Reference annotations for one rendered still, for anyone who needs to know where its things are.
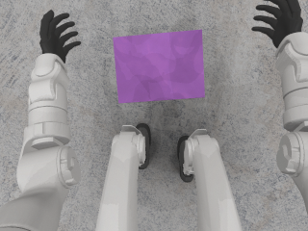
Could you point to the robot foot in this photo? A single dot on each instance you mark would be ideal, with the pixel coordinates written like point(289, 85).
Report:
point(180, 155)
point(145, 131)

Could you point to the left robot foot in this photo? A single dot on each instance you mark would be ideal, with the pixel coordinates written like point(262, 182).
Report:
point(145, 131)

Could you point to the robot left forearm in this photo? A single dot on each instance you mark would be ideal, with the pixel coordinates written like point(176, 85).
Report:
point(47, 106)

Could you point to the carton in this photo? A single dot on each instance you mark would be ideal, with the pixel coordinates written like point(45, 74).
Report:
point(157, 67)

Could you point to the right robot foot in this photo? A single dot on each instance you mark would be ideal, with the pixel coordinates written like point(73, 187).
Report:
point(180, 155)

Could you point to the robot right upper arm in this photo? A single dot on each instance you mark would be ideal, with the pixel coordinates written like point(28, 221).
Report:
point(292, 159)

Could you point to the robot right hand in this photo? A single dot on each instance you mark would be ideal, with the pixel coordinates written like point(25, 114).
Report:
point(288, 19)

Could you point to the robot left upper arm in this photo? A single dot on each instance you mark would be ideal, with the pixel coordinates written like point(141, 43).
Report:
point(45, 177)

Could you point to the robot left hand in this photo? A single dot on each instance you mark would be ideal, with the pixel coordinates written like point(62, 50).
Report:
point(51, 41)

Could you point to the robot right forearm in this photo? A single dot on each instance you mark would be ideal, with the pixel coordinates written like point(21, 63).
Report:
point(292, 63)

